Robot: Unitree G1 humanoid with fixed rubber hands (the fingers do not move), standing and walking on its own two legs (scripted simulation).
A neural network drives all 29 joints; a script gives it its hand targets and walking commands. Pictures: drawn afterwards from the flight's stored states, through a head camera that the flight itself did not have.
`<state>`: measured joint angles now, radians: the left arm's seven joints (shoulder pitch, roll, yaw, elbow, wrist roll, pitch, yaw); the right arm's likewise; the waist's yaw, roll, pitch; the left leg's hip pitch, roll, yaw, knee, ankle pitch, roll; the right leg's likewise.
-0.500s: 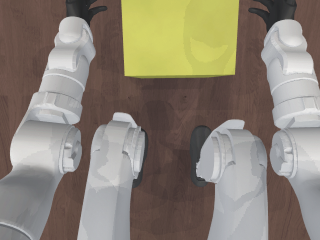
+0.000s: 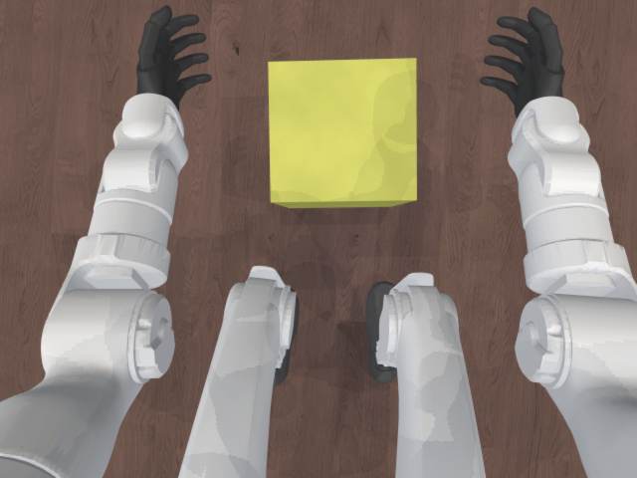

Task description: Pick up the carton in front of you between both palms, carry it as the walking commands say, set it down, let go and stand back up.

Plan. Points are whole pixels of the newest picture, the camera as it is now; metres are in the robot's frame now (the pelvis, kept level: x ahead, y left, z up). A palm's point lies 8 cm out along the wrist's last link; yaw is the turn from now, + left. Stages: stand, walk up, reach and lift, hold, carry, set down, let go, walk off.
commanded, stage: set down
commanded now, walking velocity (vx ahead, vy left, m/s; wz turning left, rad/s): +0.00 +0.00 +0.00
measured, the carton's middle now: (340, 147) +0.50 +0.00 -0.38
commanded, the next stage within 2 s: let go in 0.38 s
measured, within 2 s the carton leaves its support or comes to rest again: neither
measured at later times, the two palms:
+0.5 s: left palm (59, 34) +0.49 +0.20 +0.04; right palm out of the picture +0.50 -0.20 +0.04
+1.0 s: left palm out of the picture +0.35 +0.23 +0.16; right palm out of the picture +0.35 -0.22 +0.16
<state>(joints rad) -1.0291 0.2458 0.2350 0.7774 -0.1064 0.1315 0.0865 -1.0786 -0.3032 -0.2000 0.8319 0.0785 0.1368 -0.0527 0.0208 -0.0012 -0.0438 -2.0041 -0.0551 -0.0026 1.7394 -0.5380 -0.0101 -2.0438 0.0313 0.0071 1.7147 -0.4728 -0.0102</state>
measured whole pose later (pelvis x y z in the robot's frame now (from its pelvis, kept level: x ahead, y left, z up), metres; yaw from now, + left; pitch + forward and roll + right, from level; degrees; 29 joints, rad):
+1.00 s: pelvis +0.11 +0.00 +0.25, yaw -1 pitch +21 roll +0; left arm -0.05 0.19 0.10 0.56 0.00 -0.02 -0.05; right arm -0.08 -0.19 -0.11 0.56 -0.02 -0.01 0.02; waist 0.02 0.01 -0.08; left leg -0.72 -0.04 -0.04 0.67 -0.33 0.01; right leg -0.75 0.03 0.03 0.65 -0.28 -0.01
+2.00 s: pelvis +0.12 +0.00 +0.27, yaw -1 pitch +0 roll +0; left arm 0.18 0.34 0.05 0.72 0.04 0.01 0.02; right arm 0.20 -0.34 -0.04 0.71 -0.04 0.01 -0.02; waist 0.01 0.00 0.00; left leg -0.17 -0.03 -0.05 0.50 -0.32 0.01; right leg -0.20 0.03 0.02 0.50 -0.29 -0.01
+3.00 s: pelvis +0.10 +0.00 +0.28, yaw -1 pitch -3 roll +0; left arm 0.13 0.38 0.00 1.01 0.02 -0.02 0.01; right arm 0.15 -0.38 0.00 0.98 -0.02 -0.01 -0.02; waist 0.01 0.00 0.02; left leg -0.08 -0.03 -0.05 0.35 -0.22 0.01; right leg -0.12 0.03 0.02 0.35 -0.19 -0.01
